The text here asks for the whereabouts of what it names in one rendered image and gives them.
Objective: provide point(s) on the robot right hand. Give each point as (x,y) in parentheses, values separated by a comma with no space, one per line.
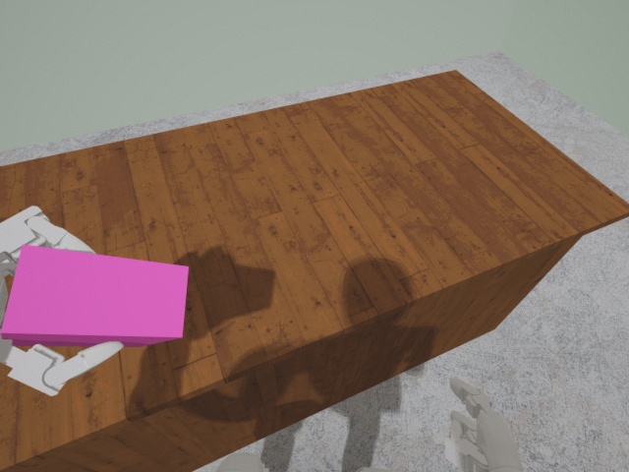
(487,445)

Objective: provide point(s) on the table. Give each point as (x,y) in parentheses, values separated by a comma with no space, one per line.
(332,245)

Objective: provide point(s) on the robot left hand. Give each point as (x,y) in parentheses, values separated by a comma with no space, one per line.
(41,367)

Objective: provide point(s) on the sponge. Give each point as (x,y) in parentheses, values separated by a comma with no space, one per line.
(68,298)

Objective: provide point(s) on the robot left thigh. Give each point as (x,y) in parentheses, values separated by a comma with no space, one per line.
(242,462)

